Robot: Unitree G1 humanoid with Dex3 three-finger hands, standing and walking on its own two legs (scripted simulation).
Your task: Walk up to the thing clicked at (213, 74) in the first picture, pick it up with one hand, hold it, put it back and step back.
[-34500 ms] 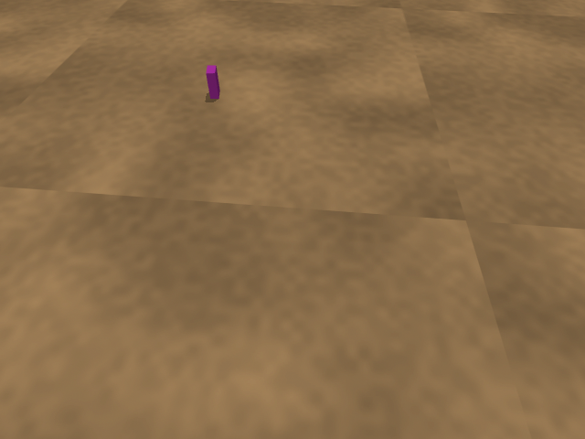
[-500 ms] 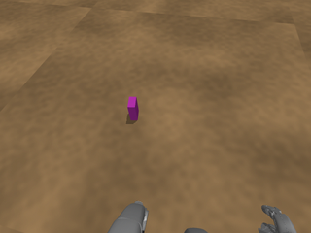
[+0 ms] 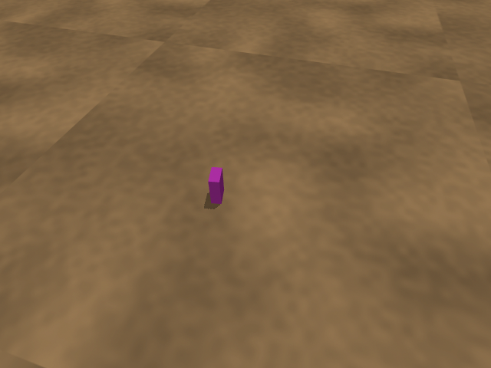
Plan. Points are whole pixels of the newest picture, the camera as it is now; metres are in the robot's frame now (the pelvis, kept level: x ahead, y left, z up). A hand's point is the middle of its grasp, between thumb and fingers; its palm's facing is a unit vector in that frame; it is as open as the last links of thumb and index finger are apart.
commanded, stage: step back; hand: left
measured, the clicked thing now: (216, 185) +1.04 +0.16 -0.68
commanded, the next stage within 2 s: stand in 0.60 s
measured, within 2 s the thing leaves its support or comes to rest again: neither
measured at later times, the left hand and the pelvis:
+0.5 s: hand out of the picture +0.11 +0.30 -0.15, palm faces +0.01 -0.94 -0.35, open 7.4 cm; pelvis +0.05 +0.03 +0.01, yaw +0 degrees
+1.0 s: hand out of the picture +0.13 +0.28 -0.14, palm faces -0.03 -0.94 -0.33, open 7.4 cm; pelvis +0.05 +0.03 +0.02, yaw +0 degrees
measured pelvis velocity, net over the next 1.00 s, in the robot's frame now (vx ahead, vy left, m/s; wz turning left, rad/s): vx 0.05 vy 0.03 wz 0.00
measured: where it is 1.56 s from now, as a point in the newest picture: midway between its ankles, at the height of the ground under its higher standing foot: outside the picture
